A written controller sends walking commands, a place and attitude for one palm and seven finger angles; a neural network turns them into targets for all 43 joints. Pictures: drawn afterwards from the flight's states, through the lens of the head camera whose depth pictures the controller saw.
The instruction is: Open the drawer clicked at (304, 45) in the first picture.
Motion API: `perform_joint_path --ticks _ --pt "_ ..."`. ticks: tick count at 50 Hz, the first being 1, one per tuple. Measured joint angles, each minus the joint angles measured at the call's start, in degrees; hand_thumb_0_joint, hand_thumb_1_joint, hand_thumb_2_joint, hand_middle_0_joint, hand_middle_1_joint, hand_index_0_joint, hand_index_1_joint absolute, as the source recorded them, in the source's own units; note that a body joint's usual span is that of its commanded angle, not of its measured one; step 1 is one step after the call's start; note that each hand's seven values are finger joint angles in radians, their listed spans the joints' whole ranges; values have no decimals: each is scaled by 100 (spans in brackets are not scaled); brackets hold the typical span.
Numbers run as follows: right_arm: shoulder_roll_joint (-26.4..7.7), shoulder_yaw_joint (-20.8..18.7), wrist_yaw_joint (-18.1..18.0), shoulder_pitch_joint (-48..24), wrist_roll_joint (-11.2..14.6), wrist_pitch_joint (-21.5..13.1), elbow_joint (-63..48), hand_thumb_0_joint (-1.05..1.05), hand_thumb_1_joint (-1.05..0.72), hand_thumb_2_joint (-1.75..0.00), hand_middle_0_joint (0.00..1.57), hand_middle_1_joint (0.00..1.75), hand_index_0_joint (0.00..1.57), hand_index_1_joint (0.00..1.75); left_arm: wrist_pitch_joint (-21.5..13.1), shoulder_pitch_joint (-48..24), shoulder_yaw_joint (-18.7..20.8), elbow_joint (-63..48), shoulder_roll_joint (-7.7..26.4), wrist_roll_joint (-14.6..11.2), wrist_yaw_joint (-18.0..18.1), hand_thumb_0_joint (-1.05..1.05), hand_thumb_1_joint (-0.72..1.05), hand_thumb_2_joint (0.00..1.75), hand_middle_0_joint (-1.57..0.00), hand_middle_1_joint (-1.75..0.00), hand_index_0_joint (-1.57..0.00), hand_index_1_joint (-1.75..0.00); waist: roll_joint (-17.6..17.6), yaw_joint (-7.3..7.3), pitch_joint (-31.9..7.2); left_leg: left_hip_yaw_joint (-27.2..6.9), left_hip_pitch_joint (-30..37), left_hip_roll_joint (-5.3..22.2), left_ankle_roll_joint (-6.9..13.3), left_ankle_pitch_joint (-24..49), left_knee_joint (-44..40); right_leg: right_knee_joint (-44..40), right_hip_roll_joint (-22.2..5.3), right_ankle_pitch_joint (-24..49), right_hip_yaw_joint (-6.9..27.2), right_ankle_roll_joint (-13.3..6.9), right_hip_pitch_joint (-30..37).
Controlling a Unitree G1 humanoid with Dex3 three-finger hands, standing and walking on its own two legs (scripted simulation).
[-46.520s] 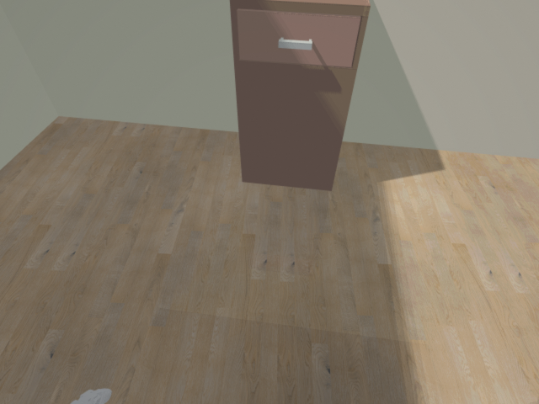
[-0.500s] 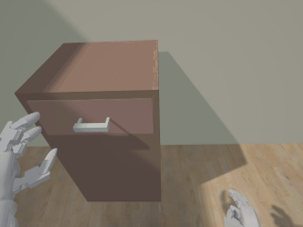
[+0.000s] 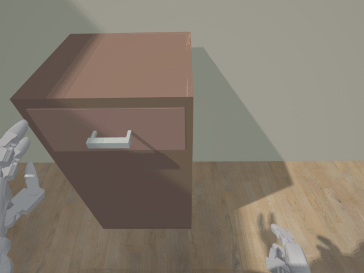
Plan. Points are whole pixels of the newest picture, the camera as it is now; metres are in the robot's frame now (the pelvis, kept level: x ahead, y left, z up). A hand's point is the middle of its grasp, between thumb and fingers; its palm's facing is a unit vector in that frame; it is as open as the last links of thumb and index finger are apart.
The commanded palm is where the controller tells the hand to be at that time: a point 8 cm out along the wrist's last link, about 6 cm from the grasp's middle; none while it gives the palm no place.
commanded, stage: step back with the hand held close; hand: left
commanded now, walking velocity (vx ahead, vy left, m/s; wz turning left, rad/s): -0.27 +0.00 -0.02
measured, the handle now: (110, 138) +0.48 +0.26 +0.00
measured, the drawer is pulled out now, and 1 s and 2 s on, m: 0.00 0.00 0.00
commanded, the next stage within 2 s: stop stepping back and stand still in 1.16 s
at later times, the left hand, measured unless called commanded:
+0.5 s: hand (0, 232) +0.14 +0.27 +0.16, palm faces +0.35 -0.81 -0.46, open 7.4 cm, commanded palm +0.08 +0.32 +0.19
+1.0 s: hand out of the picture +0.08 +0.26 +0.18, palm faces +0.29 -0.86 -0.43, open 7.4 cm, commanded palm +0.02 +0.32 +0.19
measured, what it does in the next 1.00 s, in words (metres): walks backwards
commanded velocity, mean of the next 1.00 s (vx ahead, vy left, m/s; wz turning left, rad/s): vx -0.32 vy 0.00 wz -0.03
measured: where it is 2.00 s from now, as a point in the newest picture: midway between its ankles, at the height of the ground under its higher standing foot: outside the picture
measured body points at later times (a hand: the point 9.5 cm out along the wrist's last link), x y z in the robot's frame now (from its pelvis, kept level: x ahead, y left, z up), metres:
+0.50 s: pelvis -0.06 +0.04 -0.01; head -0.04 +0.05 +0.44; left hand +0.11 +0.32 +0.19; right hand +0.13 -0.19 -0.08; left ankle +0.03 +0.12 -0.74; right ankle -0.04 -0.09 -0.74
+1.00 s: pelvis -0.12 +0.04 +0.00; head -0.08 +0.08 +0.45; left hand +0.06 +0.31 +0.20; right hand +0.06 -0.18 -0.07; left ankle -0.04 +0.12 -0.74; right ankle -0.20 -0.09 -0.68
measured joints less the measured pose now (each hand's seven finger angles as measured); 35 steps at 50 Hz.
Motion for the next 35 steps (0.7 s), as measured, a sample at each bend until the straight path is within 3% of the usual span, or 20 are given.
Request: perform_joint_path --ticks 5,11,16,22,30,35 --pt "-56 -151 36 10 31 240 -116 1 -90 -90 20 30 20 30 19 488 -55 -332 -11 43 -4 1 89 90 -21 -31 -21 -31 -102 -110 36 73 -299 -96 86 42 58 243 -108 -57 46 100 -391" --pt "-12 -232 -12 52 52 377 -208 1 -90 -90 20 30 20 30 65 814 64 -721 233 56 75 1 89 90 -22 -31 -22 -31 -233 -137 35 147 -530 -188 179 124 100 447 -211 -64 94 206 -698" --pt "91 -192 -7 19 36 334 -266 1 -90 -90 20 30 20 30 5 768 257 -856 367 63 173 1 89 90 -22 -31 -22 -31 -303 -144 -5 177 -722 -219 228 232 143 580 -246 -1 110 260 -932" --pt "180 -85 11 -12 1 166 -348 1 -90 -90 20 30 20 30 -88 749 276 -848 297 113 226 1 89 90 -22 -31 -22 -31 -326 -158 -83 195 -987 -224 258 382 213 769 -253 90 114 288 -1254" --pt "169 -39 20 165 -69 -76 -367 1 -90 -90 20 30 20 30 -183 749 247 -974 200 238 254 1 89 90 -22 -31 -22 -31 -279 -132 -142 89 -1317 -134 183 491 397 907 -127 128 24 233 -1513" --pt "34 -142 9 289 -71 -41 -74 1 -90 -90 21 30 20 30 -332 650 75 -1087 97 261 352 1 89 90 -22 -31 -22 -31 -209 -70 -300 47 -1569 -102 -19 -429 1481 918 -66 229 -87 201 -1535"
